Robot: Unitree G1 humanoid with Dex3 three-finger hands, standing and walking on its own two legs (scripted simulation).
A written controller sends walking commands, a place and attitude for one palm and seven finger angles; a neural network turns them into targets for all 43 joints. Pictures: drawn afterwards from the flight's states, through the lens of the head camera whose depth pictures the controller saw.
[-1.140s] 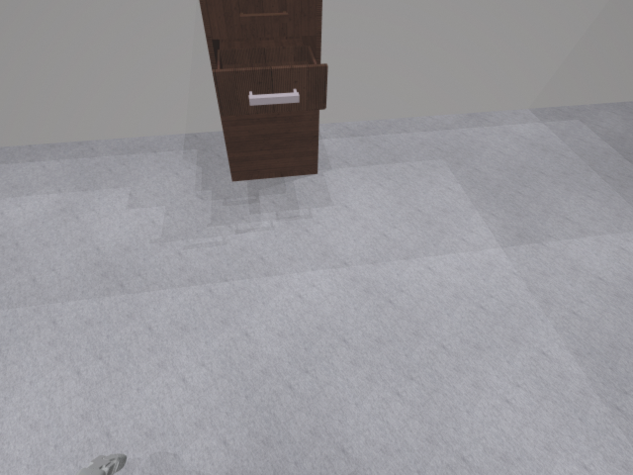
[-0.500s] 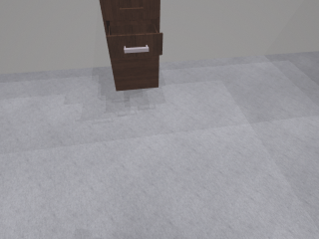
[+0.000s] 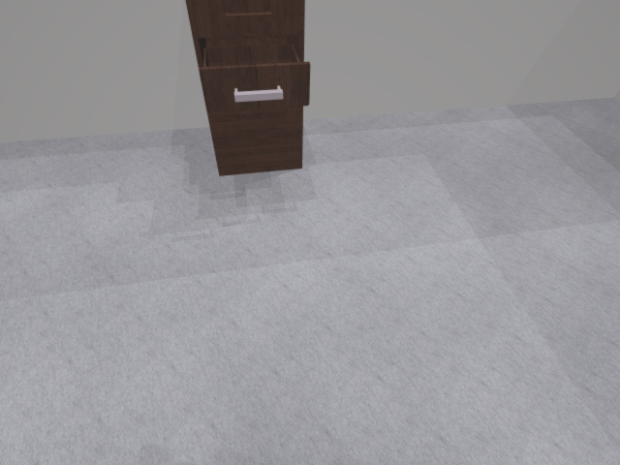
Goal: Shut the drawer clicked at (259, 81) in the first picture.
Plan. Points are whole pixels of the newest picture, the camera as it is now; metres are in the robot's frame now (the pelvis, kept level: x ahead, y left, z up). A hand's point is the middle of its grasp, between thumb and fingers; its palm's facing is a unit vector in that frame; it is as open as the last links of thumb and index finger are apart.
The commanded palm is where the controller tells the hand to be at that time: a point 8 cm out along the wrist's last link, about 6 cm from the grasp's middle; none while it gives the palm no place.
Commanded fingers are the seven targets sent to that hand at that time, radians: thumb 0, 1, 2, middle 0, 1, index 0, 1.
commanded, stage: look at it before walking up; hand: left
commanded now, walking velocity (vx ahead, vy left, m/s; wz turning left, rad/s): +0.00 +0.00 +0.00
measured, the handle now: (258, 92) +1.32 +0.25 -0.18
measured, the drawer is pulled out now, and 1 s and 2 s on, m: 0.27 0.27 0.27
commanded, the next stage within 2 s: walk to a spot facing it in 0.30 s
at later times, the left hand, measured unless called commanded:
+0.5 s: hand out of the picture +0.07 +0.24 -0.16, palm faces -0.03 -0.95 -0.31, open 7.4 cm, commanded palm none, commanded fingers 0.00 0.90 0.90 -0.20 -0.30 -0.20 -0.30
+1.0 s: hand (207, 425) +0.22 +0.18 -0.19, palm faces -0.16 -0.98 -0.15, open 7.4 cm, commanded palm none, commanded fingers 0.00 0.90 0.90 -0.20 -0.30 -0.20 -0.30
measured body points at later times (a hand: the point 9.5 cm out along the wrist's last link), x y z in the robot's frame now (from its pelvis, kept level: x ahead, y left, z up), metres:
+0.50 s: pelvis +0.02 +0.00 +0.00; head +0.01 +0.01 +0.45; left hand +0.08 +0.29 -0.14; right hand +0.08 -0.28 -0.14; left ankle +0.01 +0.12 -0.74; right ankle +0.01 -0.12 -0.74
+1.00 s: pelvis +0.16 +0.01 -0.02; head +0.20 +0.01 +0.43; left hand +0.23 +0.23 -0.18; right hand -0.01 -0.17 -0.15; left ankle +0.01 +0.12 -0.74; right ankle +0.22 -0.12 -0.70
